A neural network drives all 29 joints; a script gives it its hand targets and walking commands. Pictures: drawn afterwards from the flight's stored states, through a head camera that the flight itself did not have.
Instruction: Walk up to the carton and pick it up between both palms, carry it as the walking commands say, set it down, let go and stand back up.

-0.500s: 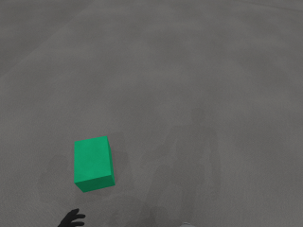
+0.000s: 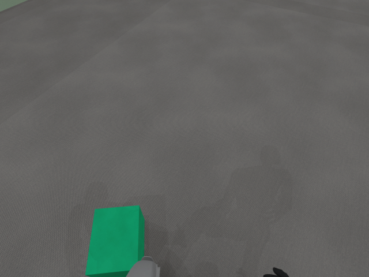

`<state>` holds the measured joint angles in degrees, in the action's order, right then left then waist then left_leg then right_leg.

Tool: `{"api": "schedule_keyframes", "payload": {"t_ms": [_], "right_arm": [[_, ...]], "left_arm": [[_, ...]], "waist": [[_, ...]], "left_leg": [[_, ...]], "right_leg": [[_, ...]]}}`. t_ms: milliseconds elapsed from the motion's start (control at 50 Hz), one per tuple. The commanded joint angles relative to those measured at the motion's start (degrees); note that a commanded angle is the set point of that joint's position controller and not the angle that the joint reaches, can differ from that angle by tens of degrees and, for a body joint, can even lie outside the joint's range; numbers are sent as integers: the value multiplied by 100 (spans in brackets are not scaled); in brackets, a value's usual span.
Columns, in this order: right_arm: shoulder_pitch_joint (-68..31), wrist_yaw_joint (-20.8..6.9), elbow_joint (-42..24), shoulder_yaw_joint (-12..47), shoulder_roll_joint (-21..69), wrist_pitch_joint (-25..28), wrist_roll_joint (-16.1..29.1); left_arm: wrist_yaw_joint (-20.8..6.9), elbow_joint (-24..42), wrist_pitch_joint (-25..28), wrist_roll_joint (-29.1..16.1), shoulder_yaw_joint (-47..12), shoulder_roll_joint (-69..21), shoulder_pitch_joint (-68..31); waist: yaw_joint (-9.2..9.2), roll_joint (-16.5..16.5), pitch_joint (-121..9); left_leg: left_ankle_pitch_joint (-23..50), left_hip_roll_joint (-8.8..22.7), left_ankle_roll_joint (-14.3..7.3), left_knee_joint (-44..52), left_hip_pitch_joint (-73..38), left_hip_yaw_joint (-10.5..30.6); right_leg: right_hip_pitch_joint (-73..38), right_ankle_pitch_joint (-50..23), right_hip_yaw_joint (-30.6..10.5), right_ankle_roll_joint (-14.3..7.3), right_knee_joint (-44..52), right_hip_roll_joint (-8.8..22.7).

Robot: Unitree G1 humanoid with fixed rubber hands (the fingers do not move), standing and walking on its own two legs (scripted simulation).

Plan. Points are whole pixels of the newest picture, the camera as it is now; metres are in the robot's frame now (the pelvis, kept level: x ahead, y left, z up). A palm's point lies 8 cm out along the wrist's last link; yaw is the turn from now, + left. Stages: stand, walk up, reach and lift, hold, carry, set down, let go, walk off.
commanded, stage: walk up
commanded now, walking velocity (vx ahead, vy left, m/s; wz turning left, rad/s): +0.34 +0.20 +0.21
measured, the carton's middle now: (119, 242) +0.34 +0.29 -0.64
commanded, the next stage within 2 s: none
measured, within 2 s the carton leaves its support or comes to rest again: neither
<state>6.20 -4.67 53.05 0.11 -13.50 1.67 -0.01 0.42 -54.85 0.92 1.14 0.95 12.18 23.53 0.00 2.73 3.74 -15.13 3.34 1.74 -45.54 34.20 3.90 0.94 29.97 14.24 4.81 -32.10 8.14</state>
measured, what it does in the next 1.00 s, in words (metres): walks ahead: right foot, then left foot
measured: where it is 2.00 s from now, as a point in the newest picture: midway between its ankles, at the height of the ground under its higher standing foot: outside the picture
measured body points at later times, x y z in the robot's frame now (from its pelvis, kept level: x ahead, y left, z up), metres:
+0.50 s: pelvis +0.15 +0.00 +0.03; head +0.16 -0.03 +0.48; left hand +0.20 +0.26 -0.10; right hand +0.19 -0.24 -0.14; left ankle +0.12 +0.16 -0.65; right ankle +0.12 -0.12 -0.71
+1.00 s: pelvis +0.20 +0.03 +0.02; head +0.25 +0.04 +0.47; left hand +0.25 +0.29 -0.12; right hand +0.28 -0.20 -0.13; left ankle +0.20 +0.15 -0.71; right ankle +0.21 -0.09 -0.70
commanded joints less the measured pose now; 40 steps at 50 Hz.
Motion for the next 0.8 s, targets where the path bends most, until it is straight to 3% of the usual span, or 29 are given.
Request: {"api": "schedule_keyframes", "payload": {"t_ms": [0,20,40,60,120,140,160,200,260,280,300,320,340,380,400,420,480,500,520,560,600,620,640,660,680,700,720,740,780], "right_arm": [[2238,121,497,-480,-1247,140,-244],[2776,288,614,-617,-1919,212,-241],[2842,349,696,-688,-1892,214,-99],[2471,401,496,-561,-1659,275,-30],[1450,574,237,-357,-879,289,-48],[1315,574,206,-310,-820,227,-80],[1469,592,305,-322,-851,211,-109],[1337,591,325,-334,-919,151,-172],[1335,595,339,-385,-1020,94,-160],[1066,570,337,-394,-1053,75,-109],[1019,542,383,-350,-705,43,-134],[679,546,79,-187,-179,94,-170],[517,517,-39,-154,-41,108,-200],[262,349,-7,-437,-523,-94,-274],[276,275,63,-373,-553,-166,-286],[348,223,211,-374,-578,-183,-235],[574,125,238,-271,-491,-337,-199],[746,121,342,-240,-382,-285,-170],[597,96,281,-160,-320,-262,-136],[351,147,171,-148,-313,-273,-83],[763,222,376,-163,-464,-228,-20],[739,205,360,-164,-351,-178,-82],[1087,227,514,-226,-544,-88,-159],[1640,244,661,-378,-1020,-6,-226],[2013,300,751,-477,-1190,-12,-216],[2149,344,995,-403,-1201,-17,-190],[2020,426,801,-345,-1043,-42,-121],[1263,553,632,-115,-622,-41,-111],[957,590,552,-173,-611,-103,-136]], "left_arm": [[-1,444,180,-86,484,1076,-688],[-59,672,172,-149,482,782,-529],[-60,827,110,-102,506,614,-738],[-25,756,70,-116,407,703,-614],[-41,570,65,-37,254,523,-836],[-63,528,17,-18,223,403,-817],[-54,503,-30,-15,270,476,-979],[-58,456,-110,-65,225,390,-1304],[-56,197,-42,-57,241,335,-1324],[-21,80,16,-105,239,306,-756],[4,-241,98,19,235,551,-346],[46,-236,136,102,406,1080,-38],[71,-356,94,63,559,1605,48],[200,-453,-63,95,555,1626,103],[192,-349,-102,111,559,1509,-374],[255,-253,-55,115,510,1453,-462],[200,-114,12,99,497,1294,-810],[203,-53,62,32,466,1029,-577],[164,-72,80,0,500,1109,-543],[192,-38,32,25,526,1272,-220],[206,90,4,-7,616,1456,-632],[221,123,-59,18,580,1402,-632],[162,167,-43,-39,495,1306,-576],[104,157,-20,-47,485,930,-503],[56,315,-46,21,389,510,-440],[54,272,-202,37,381,429,-805],[55,411,-262,-64,349,481,-1099],[110,362,-283,-37,158,314,-1279],[72,268,-209,-34,254,608,-793]], "waist": [[876,356,-1246],[821,1517,-1935],[635,1279,-2092],[569,1266,-1791],[221,349,-1508],[138,610,-1331],[233,537,-1361],[217,1110,-876],[72,869,-842],[-184,1026,-1056],[-370,565,-1073],[-711,-853,-1335],[-856,-1758,-1309],[-638,-319,-246],[-493,-699,-258],[-401,-580,-216],[-180,-1294,509],[-179,-1333,451],[-173,-1653,234],[-273,-1611,84],[-19,-1822,-332],[30,-1472,-654],[249,-735,-1108],[484,346,-1537],[469,919,-1850],[436,887,-1219],[527,643,-859],[251,555,-318],[79,1014,-943]], "left_leg": [[2902,71,-513,1696,-3491,-561],[6131,1485,-1131,1738,-4915,1889],[6445,1576,-1360,1592,-4778,2865],[6568,1651,-1451,1862,-4490,2703],[6092,1156,-1196,1754,-3690,1606],[5094,1089,-1175,1890,-2993,1225],[4348,1106,-1194,2091,-3143,1674],[3130,1065,-1268,2489,-2584,1445],[2412,932,-1103,2466,-2132,1400],[1703,796,-906,2107,-1633,1105],[634,491,-645,1654,-696,855],[-303,-340,-206,636,334,-140],[-1738,-330,12,-251,838,-597],[-1409,162,170,-1335,1046,-20],[-1285,137,230,-1492,952,-22],[-1305,245,199,-1508,867,-193],[-681,247,349,-925,680,-261],[-144,67,328,-734,587,-456],[-109,108,427,-399,221,-622],[-298,-36,352,431,-294,-765],[-334,-206,219,1444,-996,-842],[-29,-231,112,1803,-1336,-1068],[565,-313,-48,2502,-2379,-945],[2473,661,-362,2426,-3490,149],[3163,1417,-813,2111,-4734,1112],[2202,1747,-1079,2516,-3951,1685],[1846,1578,-1330,2738,-3513,1757],[4523,1530,-1347,2569,-3072,1425],[4392,891,-992,2227,-3212,340]], "right_leg": [[1141,-3674,-241,-453,-2602,540],[2296,165,-292,-196,-3810,-572],[2942,1207,-1042,-307,-4385,-677],[3108,813,-1112,-323,-4515,-410],[2784,289,-1260,-289,-3517,-210],[2301,570,-1094,-267,-2803,-247],[2439,549,-1083,-314,-2560,-395],[2428,698,-923,-347,-1952,-480],[1470,-497,-680,-350,-363,-667],[637,-1356,-732,-318,370,-662],[-517,-1660,-1014,-342,693,-156],[-1417,-1063,-2540,-802,1730,1176],[-1406,-1609,-3373,-1306,2015,2551],[-601,-2736,-3227,-1465,1665,2683],[-380,-3543,-2815,-1464,1536,2406],[-469,-3980,-2509,-1587,1427,2250],[123,-3453,-1804,-1304,1648,1652],[39,-4863,-1192,-1031,1364,1267],[130,-4921,-1032,-1062,1273,1218],[-39,-5854,-1097,-1087,988,1270],[-159,-6299,-856,-910,415,1217],[-254,-5392,-1048,-946,251,1379],[45,-4563,-946,-814,-593,991],[1091,-2671,-739,-436,-1613,460],[2804,322,-810,-257,-2360,-263],[3215,1147,-899,-349,-2869,-316],[3097,818,-1039,-497,-3053,-299],[3215,561,-978,-282,-3033,-309],[2650,326,-965,-362,-2282,-297]]}}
